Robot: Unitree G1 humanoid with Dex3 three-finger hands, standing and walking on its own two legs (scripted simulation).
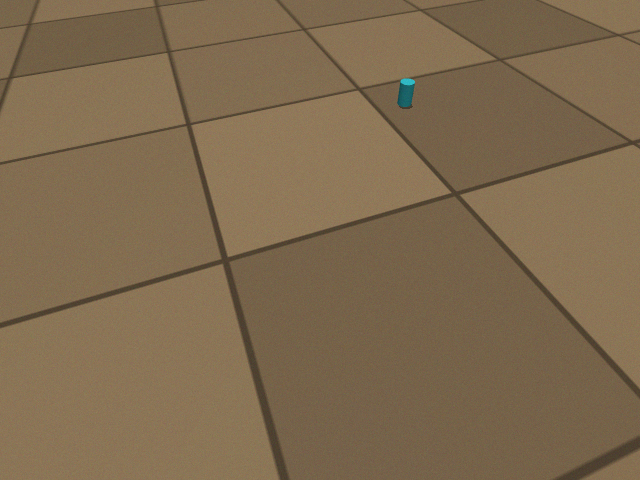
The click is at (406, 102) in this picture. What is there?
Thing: squat round
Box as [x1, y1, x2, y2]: [397, 78, 414, 106]
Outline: 412,79 405,78 400,81 397,103 401,106 408,106 411,102 414,81
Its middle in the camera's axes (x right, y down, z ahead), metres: +0.54 -0.92 +2.37
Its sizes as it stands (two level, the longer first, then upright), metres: 0.087 0.087 0.142
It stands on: the floor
